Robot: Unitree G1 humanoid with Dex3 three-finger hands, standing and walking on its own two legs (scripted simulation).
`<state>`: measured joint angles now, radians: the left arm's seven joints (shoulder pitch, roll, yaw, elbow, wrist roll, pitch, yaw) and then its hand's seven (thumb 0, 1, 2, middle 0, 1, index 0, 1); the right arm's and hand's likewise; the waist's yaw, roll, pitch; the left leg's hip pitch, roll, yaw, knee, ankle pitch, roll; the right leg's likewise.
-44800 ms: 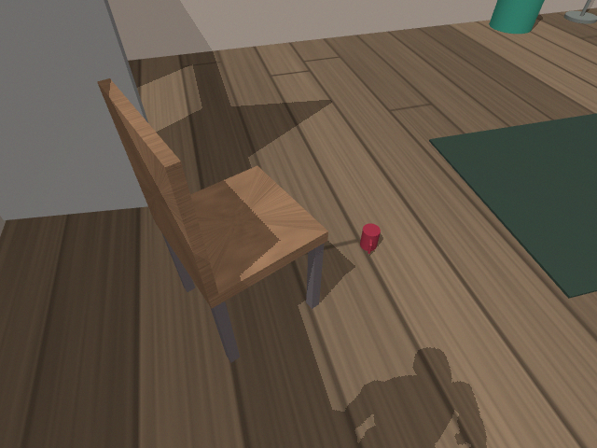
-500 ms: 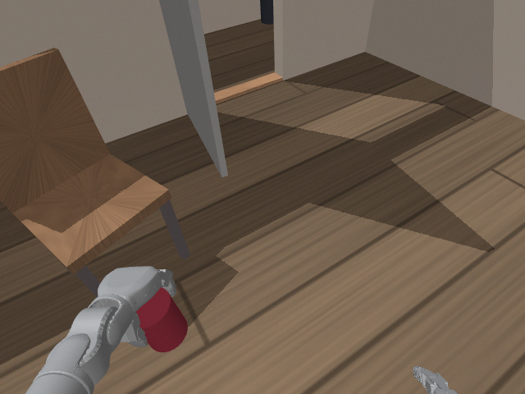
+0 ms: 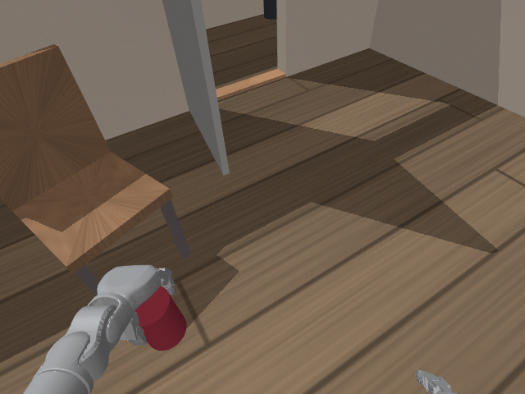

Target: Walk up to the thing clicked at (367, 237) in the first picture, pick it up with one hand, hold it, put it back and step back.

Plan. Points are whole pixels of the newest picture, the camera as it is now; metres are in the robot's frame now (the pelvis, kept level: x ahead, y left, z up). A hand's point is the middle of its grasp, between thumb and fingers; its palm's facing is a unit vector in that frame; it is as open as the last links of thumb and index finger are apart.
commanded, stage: crouch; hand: left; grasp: from above
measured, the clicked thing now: (148, 319) +0.29 +0.23 -0.09
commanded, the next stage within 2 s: lower in 1.94 s
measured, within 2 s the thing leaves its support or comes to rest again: neither
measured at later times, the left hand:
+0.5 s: hand (152, 332) +0.30 +0.24 -0.16, palm faces -0.44 +0.06 -0.90, open 10.0 cm
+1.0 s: hand (179, 343) +0.36 +0.26 -0.41, palm faces -0.48 +0.02 -0.88, open 10.0 cm
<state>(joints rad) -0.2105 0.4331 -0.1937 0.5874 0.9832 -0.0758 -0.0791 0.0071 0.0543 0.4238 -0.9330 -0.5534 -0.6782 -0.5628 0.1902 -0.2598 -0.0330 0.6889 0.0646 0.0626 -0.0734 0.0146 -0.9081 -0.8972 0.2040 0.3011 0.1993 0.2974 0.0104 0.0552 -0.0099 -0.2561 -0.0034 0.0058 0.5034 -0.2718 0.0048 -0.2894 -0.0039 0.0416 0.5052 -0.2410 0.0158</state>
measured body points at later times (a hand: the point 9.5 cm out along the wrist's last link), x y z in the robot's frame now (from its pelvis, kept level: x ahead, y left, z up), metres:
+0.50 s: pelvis -0.03 +0.00 -0.07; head +0.06 +0.01 +0.37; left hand +0.32 +0.24 -0.11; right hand +0.09 -0.29 -0.18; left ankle -0.01 +0.12 -0.74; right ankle +0.01 -0.13 -0.74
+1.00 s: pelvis -0.07 +0.02 -0.26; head +0.13 +0.04 +0.14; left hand +0.38 +0.26 -0.36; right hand -0.05 -0.26 -0.38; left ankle -0.01 +0.12 -0.74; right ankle +0.01 -0.13 -0.74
